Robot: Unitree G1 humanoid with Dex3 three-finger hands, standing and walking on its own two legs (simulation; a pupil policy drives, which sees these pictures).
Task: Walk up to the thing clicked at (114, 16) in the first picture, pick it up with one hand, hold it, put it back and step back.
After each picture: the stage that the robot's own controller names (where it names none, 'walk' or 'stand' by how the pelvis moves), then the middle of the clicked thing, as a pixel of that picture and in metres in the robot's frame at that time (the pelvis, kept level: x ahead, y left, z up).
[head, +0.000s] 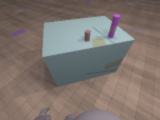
stand; (113, 27) +0.97 -0.23 +0.06
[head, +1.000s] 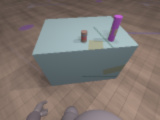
sink last; (114, 29) +0.85 -0.19 +0.09
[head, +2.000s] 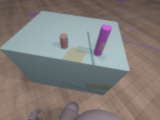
rise first; (101, 42) +0.58 -0.01 +0.10
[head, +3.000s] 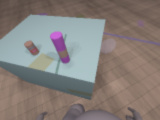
rise first; (61, 49) +0.44 +0.25 +0.09
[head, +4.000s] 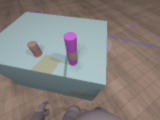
stand; (71, 51) +0.44 +0.14 +0.09
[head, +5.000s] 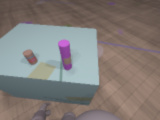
stand; (66, 56) +0.44 +0.19 +0.07
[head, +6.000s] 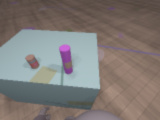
stand; (67, 61) +0.42 +0.18 +0.06
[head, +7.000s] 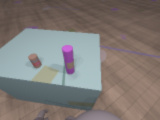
stand; (69, 61) +0.42 +0.17 +0.06
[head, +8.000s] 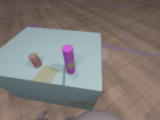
stand; (69, 61) +0.41 +0.17 +0.06
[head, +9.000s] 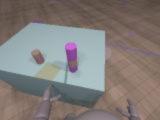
rise first; (72, 59) +0.42 +0.15 +0.06
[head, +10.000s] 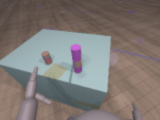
go down; (77, 60) +0.44 +0.14 +0.06
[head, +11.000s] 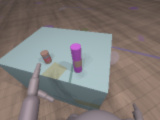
go down; (77, 59) +0.43 +0.14 +0.07
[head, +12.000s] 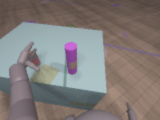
go down; (71, 60) +0.41 +0.13 +0.09
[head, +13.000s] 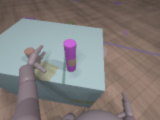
close in; (70, 57) +0.42 +0.13 +0.09
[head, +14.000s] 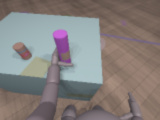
close; (63, 51) +0.43 +0.15 +0.12
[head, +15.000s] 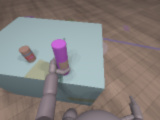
lift; (62, 60) +0.37 +0.17 +0.12
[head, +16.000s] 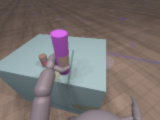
lift; (62, 55) +0.30 +0.17 +0.25
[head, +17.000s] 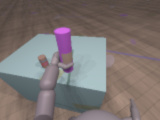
hold; (65, 53) +0.34 +0.15 +0.24
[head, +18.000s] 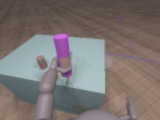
hold; (64, 57) +0.33 +0.16 +0.21
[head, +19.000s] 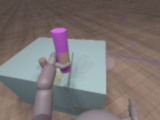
crouch; (62, 53) +0.33 +0.17 +0.25
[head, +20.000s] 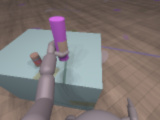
lower; (60, 42) +0.42 +0.18 +0.24
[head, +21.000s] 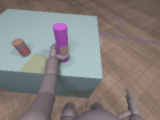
lower; (62, 45) +0.47 +0.15 +0.13
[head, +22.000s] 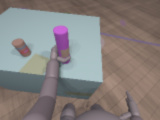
lower; (63, 48) +0.45 +0.16 +0.13
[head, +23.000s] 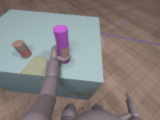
lower; (63, 47) +0.45 +0.16 +0.13
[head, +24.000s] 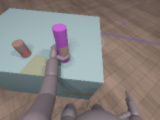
lower; (62, 46) +0.46 +0.16 +0.13
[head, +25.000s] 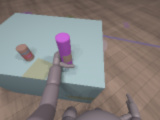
open; (65, 53) +0.42 +0.15 +0.12
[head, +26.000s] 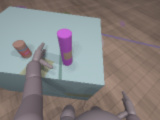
sink last; (66, 50) +0.43 +0.14 +0.12
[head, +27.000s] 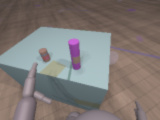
sink last; (75, 56) +0.45 +0.15 +0.10
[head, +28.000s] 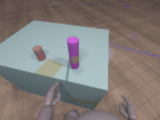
stand; (73, 55) +0.43 +0.14 +0.11
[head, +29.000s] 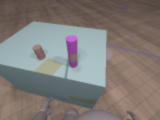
stand; (72, 53) +0.45 +0.15 +0.11
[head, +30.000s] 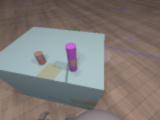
walk; (72, 58) +0.44 +0.16 +0.06
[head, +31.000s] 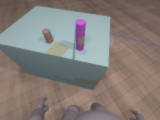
walk; (80, 37) +0.60 +0.11 +0.08
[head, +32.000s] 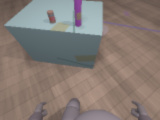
walk; (78, 13) +0.91 +0.19 +0.09
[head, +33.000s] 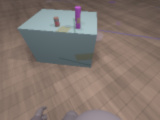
stand; (77, 18) +1.10 +0.22 +0.08
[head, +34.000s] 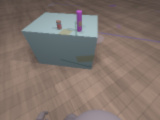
stand; (79, 21) +1.12 +0.19 +0.06
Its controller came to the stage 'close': yes
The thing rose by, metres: 0.20
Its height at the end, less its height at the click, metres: +0.00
